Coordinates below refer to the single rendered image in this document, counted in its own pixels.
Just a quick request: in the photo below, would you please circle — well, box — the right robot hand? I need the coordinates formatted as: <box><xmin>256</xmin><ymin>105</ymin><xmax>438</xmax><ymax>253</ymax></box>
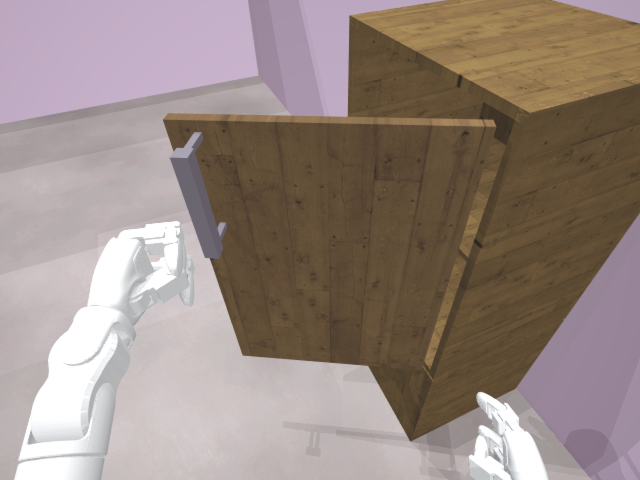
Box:
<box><xmin>469</xmin><ymin>392</ymin><xmax>548</xmax><ymax>480</ymax></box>

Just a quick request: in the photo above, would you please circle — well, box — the left robot forearm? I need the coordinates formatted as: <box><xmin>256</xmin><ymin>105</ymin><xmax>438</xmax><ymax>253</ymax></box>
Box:
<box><xmin>14</xmin><ymin>306</ymin><xmax>136</xmax><ymax>480</ymax></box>

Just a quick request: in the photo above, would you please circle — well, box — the handle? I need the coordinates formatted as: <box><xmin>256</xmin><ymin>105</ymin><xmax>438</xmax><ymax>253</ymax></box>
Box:
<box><xmin>170</xmin><ymin>132</ymin><xmax>227</xmax><ymax>259</ymax></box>

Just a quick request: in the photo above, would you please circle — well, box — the cupboard door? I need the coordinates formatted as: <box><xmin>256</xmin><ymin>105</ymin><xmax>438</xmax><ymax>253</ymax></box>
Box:
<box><xmin>163</xmin><ymin>113</ymin><xmax>496</xmax><ymax>370</ymax></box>

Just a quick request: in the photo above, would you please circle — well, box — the left robot hand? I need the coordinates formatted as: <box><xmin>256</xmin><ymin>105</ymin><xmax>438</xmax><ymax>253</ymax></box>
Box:
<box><xmin>87</xmin><ymin>221</ymin><xmax>195</xmax><ymax>326</ymax></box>

